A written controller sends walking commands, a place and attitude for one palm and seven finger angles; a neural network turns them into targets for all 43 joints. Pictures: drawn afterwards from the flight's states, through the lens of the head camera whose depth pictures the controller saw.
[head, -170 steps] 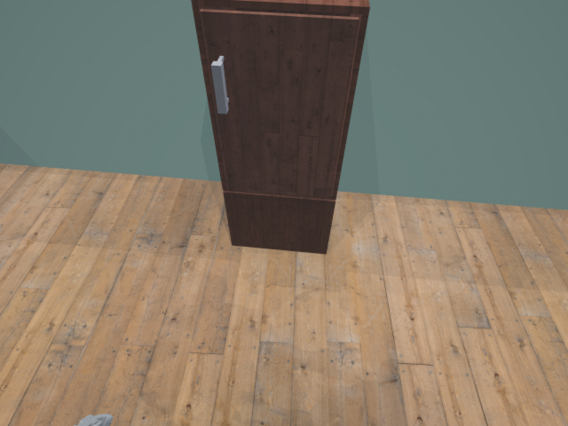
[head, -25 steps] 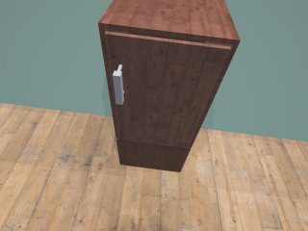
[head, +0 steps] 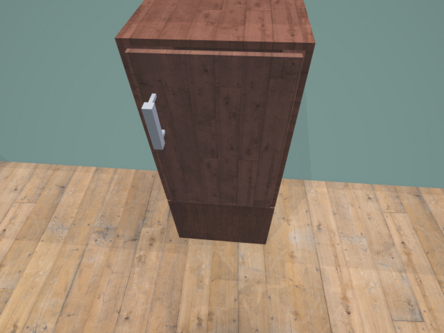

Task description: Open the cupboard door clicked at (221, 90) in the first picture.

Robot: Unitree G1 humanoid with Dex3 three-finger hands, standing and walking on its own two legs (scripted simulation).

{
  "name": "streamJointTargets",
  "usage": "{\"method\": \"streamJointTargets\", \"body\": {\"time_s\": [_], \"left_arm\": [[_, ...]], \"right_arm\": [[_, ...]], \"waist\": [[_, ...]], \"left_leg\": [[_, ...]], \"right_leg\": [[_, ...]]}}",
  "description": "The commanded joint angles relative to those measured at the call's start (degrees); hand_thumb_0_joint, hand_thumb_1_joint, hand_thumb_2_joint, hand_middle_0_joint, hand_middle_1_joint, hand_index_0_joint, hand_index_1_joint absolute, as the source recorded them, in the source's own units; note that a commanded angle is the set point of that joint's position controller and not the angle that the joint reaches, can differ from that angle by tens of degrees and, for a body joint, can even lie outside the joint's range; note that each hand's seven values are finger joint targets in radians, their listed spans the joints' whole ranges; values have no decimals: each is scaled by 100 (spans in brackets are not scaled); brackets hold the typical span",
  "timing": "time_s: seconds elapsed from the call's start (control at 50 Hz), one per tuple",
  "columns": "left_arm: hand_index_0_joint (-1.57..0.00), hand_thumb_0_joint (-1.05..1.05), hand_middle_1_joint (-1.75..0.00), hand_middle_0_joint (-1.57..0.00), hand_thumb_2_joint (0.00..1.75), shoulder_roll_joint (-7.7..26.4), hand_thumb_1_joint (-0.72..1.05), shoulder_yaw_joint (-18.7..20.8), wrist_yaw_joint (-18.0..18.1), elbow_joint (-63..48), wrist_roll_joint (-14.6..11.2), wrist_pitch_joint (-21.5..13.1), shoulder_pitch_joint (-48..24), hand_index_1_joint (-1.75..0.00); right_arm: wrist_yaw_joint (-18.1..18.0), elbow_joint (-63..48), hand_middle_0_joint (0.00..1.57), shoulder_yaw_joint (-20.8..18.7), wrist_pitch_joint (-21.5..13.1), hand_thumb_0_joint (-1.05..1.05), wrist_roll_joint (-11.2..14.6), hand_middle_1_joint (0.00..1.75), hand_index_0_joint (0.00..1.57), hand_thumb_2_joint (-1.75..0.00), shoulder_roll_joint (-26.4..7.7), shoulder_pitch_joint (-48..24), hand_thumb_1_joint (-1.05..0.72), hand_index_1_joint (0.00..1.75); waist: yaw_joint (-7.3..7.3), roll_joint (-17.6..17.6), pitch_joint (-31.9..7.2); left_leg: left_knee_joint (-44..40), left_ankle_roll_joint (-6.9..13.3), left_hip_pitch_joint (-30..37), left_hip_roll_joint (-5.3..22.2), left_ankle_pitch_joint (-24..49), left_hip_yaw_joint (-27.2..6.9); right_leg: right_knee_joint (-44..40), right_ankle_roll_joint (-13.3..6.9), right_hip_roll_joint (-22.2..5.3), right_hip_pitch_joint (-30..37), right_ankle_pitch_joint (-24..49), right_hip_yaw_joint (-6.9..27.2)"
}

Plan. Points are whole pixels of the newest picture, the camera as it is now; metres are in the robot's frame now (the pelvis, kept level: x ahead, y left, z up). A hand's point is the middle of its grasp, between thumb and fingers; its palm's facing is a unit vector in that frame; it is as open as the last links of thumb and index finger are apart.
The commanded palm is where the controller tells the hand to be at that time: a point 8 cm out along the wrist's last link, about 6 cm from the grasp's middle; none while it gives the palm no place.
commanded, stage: come to a stop and stand still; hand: left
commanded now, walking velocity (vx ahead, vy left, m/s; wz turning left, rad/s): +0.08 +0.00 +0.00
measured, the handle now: (156, 121) +0.59 +0.21 +0.02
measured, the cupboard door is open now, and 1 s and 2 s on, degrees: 0 0 0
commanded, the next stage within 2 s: look again from close up in 0.44 s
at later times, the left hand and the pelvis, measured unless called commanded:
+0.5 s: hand out of the picture -0.04 +0.20 -0.17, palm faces +0.04 -0.98 -0.17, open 7.4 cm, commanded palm none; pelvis +0.00 +0.03 +0.01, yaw +0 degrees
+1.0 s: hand out of the picture +0.04 +0.20 -0.16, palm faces +0.01 -0.97 -0.24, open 7.3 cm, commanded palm none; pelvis +0.01 +0.02 +0.00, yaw +0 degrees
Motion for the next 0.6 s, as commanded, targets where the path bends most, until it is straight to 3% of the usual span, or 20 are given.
{"method": "streamJointTargets", "body": {"time_s": [0.0, 0.04, 0.06, 0.08, 0.1, 0.12, 0.14, 0.18, 0.22, 0.24, 0.28, 0.38, 0.5, 0.52, 0.54, 0.56, 0.58], "left_arm": [[-20, 0, -30, -20, 90, 1193, 90, 322, 60, -151, 18, -55, 326, -30], [-20, 0, -30, -20, 90, 1043, 90, 274, 32, -98, -51, -21, 189, -30], [-20, 0, -30, -20, 90, 840, 90, 222, 13, -111, -86, 5, 182, -30], [-20, 0, -30, -20, 90, 615, 90, 175, -20, -125, -92, 23, 258, -30], [-20, 0, -30, -20, 90, 499, 90, 149, -27, -114, -79, 34, 274, -30], [-20, 0, -30, -20, 90, 492, 90, 119, -23, -18, -38, 63, 147, -30], [-20, 0, -30, -20, 90, 490, 90, 96, -40, 81, -21, 71, 289, -30], [-20, 0, -30, -20, 90, 475, 90, 37, -70, 307, -25, 28, 587, -30], [-20, 0, -30, -20, 90, 556, 90, -3, -60, 474, -38, -16, 739, -30], [-20, 0, -30, -20, 90, 601, 90, -13, -54, 529, -45, -25, 787, -30], [-20, 0, -30, -20, 90, 579, 90, -43, -44, 620, -42, -44, 779, -30], [-20, 0, -30, -20, 90, 520, 90, -91, -5, 779, -70, -112, 924, -30], [-20, 0, -30, -20, 90, 421, 90, -116, 30, 885, -80, -150, 1011, -30], [-20, 0, -30, -20, 90, 565, 90, -184, 279, 1018, -16, -287, 1430, -30], [-20, 0, -30, -20, 90, 795, 90, -147, 215, 808, -67, -319, 1231, -30], [-20, 0, -30, -20, 90, 707, 90, -166, 159, 709, -59, -315, 1086, -30], [-20, 0, -30, -20, 90, 647, 90, -167, 123, 634, -43, -301, 980, -30]], "right_arm": [[18, -301, 20, 8, -205, 0, 17, 30, 20, -90, -170, 425, -90, 30], [-11, -91, 20, 59, -279, 0, 21, 30, 20, -90, -172, 821, -90, 30], [-28, -67, 20, 58, -323, 0, 6, 30, 20, -90, -336, 882, -90, 30], [-46, -142, 20, 34, -346, 0, -25, 30, 20, -90, -570, 754, -90, 30], [-46, -230, 20, 38, -332, 0, -34, 30, 20, -90, -757, 520, -90, 30], [-64, -219, 20, 53, -349, 0, -34, 30, 20, -90, -710, 279, -90, 30], [-82, -249, 20, 88, -354, 0, -21, 30, 20, -90, -671, 99, -90, 30], [-113, -195, 20, 126, -385, 0, 2, 30, 20, -90, -592, 100, -90, 30], [-112, -86, 20, 149, -416, 0, 23, 30, 20, -90, -546, 279, -90, 30], [-101, -48, 20, 147, -411, 0, 32, 30, 20, -90, -543, 343, -90, 30], [-97, 38, 20, 150, -395, 0, 39, 30, 20, -90, -515, 443, -90, 30], [-120, 216, 20, 208, -443, 0, 63, 30, 20, -90, -402, 686, -90, 30], [-146, 357, 20, 239, -475, 0, 68, 30, 20, -90, -264, 849, -90, 30], [-47, -45, 20, 274, -573, 0, 79, 30, 20, -90, -427, 314, -90, 30], [-41, -143, 20, 265, -492, 0, 62, 30, 20, -90, -166, 736, -90, 30], [-20, -129, 20, 285, -514, 0, 39, 30, 20, -90, -170, 893, -90, 30], [2, -148, 20, 298, -542, 0, -2, 30, 20, -90, -175, 968, -90, 30]], "waist": [[67, -1083, -377], [-126, -910, -399], [-128, -354, -280], [-45, 374, -139], [38, 700, -13], [29, 1094, 273], [135, 1058, 447], [203, 735, 294], [153, 487, 84], [133, 347, 60], [88, -13, 292], [18, -36, -2], [-7, -137, 21], [177, -87, 202], [-124, 41, -280], [-129, 196, -297], [-109, 418, -199]], "left_leg": [[-1314, 68, 322, -34, 361, 107], [-2493, 138, 1299, -47, 1151, 143], [-2815, 255, 1466, 263, 1212, -266], [-3099, 472, 1106, 851, 1131, -949], [-3481, 628, 356, 1174, 496, -1253], [-3923, 658, -176, 1130, -81, -1343], [-4019, 645, -423, 1053, -212, -1220], [-3740, 551, -68, 813, 460, -857], [-3545, 469, 228, 651, 768, -653], [-3561, 440, 224, 602, 524, -643], [-3495, 393, 223, 548, 603, -588], [-3265, 345, 699, 490, 1391, -385], [-3143, 323, 816, 488, 1799, -290], [-2027, 176, 375, 548, 2244, -11], [-2339, 177, 508, 158, 902, -135], [-2479, 236, 566, 232, 1025, -220], [-2504, 296, 428, 327, 1207, -266]], "right_leg": [[-1201, -779, -1296, 369, 649, 1430], [-1034, -403, -935, -208, -216, 1139], [-778, -170, -606, -549, -634, 881], [-424, 43, -248, -602, -584, 553], [-270, 163, -113, -226, -569, 198], [-39, 225, -60, 88, -378, 98], [53, 215, -86, 288, -192, 126], [-277, 186, -146, 439, 244, 221], [-610, 202, -238, 566, 467, 332], [-702, 212, -260, 611, 371, 377], [-827, 199, -291, 501, 427, 425], [-954, 158, -371, 504, 675, 510], [-960, 131, -402, 495, 853, 518], [-605, 40, -678, 467, 2364, 782], [-699, -62, -758, 486, 837, 916], [-595, -102, -561, 208, -189, 821], [-443, -72, -416, 165, -247, 629]]}}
